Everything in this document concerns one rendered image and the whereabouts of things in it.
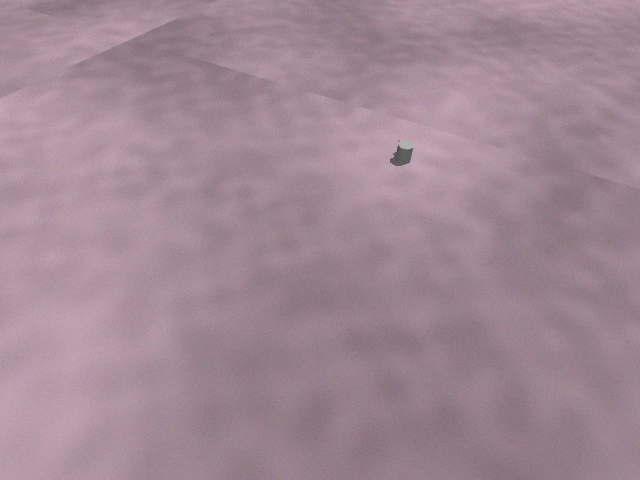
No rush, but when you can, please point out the mug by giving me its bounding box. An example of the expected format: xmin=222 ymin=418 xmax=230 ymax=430
xmin=395 ymin=140 xmax=414 ymax=164

